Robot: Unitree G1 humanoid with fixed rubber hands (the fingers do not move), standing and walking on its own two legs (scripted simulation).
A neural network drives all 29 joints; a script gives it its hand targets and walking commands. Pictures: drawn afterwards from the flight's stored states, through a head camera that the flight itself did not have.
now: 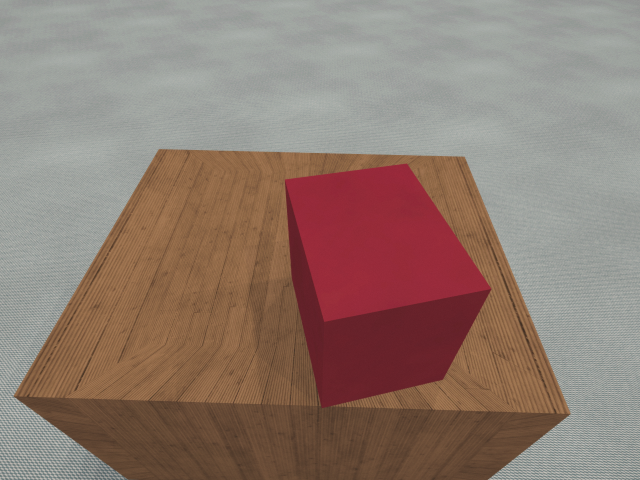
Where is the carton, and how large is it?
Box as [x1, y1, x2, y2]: [285, 164, 490, 407]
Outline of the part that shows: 407,164 285,179 292,280 322,407 442,379 490,290 490,287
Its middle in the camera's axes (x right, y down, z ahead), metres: +0.08 +0.07 +0.67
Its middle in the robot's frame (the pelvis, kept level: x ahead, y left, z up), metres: +0.46 -0.06 -0.05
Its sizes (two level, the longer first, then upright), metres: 0.288 0.222 0.266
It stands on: a pedestal, 0.56 m high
